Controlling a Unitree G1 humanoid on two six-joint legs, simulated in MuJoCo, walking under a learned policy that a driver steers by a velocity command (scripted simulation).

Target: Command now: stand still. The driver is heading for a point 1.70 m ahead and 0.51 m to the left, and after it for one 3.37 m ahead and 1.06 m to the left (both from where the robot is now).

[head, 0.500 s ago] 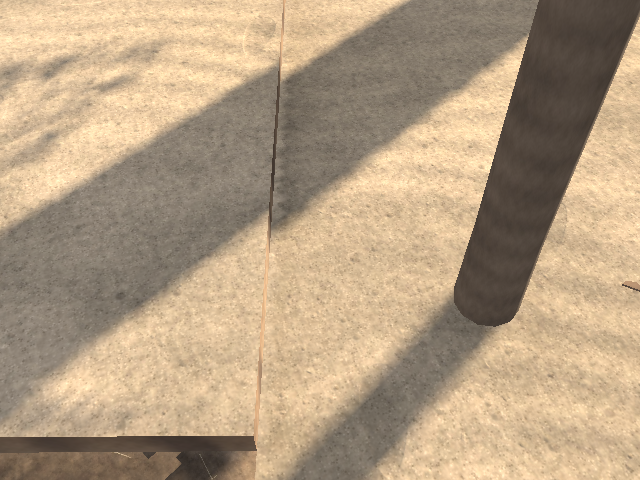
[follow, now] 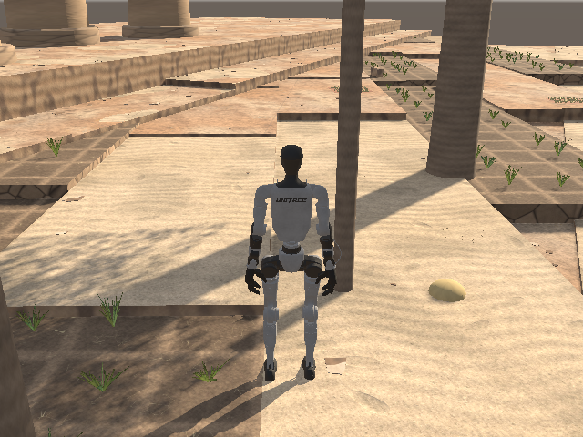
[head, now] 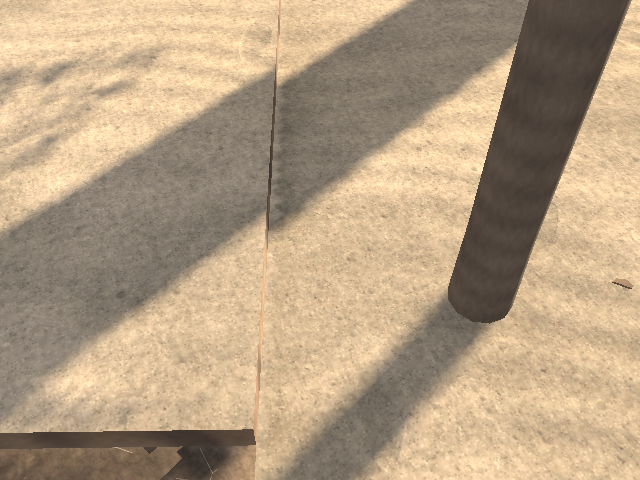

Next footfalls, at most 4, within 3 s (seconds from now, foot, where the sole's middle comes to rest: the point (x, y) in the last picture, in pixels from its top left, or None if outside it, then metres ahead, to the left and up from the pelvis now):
1.14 left None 0.38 0.05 -0.78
1.70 right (312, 382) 0.73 0.05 -0.78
2.20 left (182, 339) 0.80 0.34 -0.70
2.76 right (259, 330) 0.82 0.17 -0.70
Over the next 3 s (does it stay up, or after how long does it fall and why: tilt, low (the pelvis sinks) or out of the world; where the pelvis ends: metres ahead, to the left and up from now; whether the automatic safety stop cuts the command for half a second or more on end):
stays up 0.75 0.23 0.07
